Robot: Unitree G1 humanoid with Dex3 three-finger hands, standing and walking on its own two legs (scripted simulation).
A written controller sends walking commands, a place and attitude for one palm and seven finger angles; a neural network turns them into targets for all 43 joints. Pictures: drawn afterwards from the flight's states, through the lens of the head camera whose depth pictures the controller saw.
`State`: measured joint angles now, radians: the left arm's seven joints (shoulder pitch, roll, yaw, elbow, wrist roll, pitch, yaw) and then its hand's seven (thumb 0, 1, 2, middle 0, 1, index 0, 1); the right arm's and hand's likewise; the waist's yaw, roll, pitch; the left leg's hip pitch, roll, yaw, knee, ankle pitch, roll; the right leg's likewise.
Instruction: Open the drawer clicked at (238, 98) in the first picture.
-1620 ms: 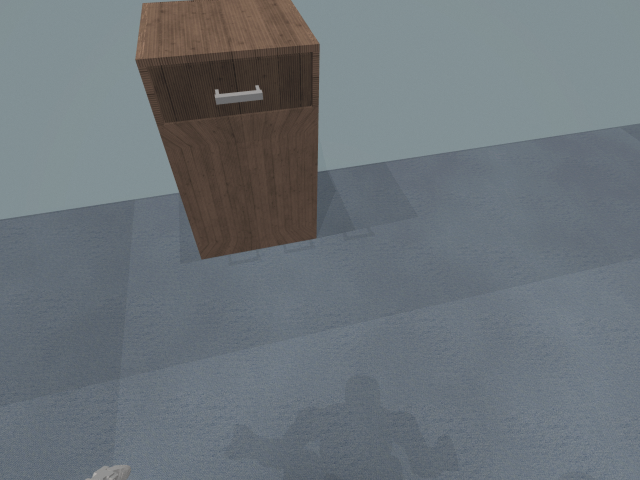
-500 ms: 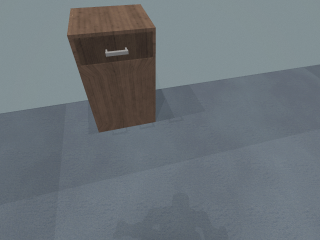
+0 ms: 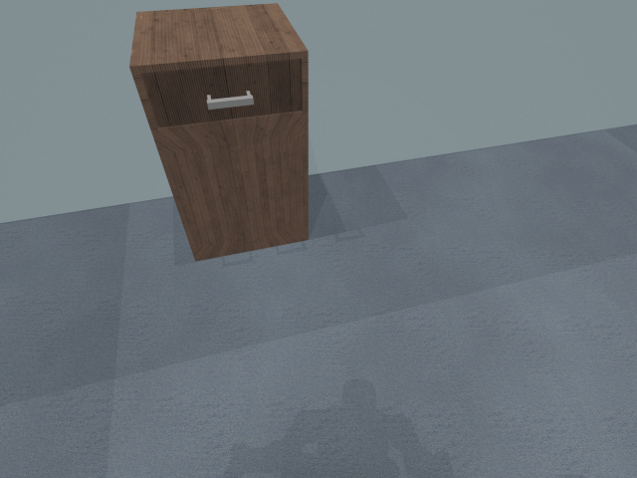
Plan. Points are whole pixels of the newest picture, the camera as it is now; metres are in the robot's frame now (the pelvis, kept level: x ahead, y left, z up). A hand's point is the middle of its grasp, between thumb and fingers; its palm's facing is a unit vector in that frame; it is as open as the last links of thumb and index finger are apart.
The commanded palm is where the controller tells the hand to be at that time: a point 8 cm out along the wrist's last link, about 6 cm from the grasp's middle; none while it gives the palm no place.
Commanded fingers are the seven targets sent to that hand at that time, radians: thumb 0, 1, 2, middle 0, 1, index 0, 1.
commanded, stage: walk to a spot facing it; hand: left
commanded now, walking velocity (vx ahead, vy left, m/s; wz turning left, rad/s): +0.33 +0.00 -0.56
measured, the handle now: (229, 99) +1.09 +0.33 -0.07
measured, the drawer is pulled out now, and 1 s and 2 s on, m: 0.00 0.00 0.00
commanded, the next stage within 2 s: turn to face it in 1.00 s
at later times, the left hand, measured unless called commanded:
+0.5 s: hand out of the picture +0.11 +0.12 -0.17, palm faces -0.13 -0.98 -0.18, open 7.4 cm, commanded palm none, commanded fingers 0.00 0.90 0.90 -0.20 -0.30 -0.20 -0.30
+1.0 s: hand (268, 299) +0.48 +0.13 -0.18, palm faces -0.32 -0.93 -0.17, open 7.4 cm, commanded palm none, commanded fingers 0.00 0.90 0.90 -0.20 -0.30 -0.20 -0.30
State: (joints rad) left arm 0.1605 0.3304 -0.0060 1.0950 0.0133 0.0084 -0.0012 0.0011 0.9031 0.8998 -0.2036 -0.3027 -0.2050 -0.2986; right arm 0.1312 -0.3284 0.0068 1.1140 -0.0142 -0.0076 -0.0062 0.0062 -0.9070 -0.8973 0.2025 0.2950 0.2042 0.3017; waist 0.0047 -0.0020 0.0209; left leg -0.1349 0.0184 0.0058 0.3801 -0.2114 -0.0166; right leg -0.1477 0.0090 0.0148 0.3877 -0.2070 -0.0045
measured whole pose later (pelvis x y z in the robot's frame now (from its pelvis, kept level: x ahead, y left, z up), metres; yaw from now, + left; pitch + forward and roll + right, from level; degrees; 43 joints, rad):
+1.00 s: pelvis +0.37 -0.03 -0.01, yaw -24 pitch -1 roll -1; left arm 0.25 0.22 0.10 0.99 0.03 0.01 -0.02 0.00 0.91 0.90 -0.20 -0.30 -0.20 -0.30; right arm 0.26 -0.17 -0.05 1.03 -0.02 -0.09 -0.03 -0.02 -0.95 -0.90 0.20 0.29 0.20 0.30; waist 0.02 -0.05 0.05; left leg -0.18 0.05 0.27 0.48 -0.28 0.07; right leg -0.60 -0.08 -0.05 1.24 -0.24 0.01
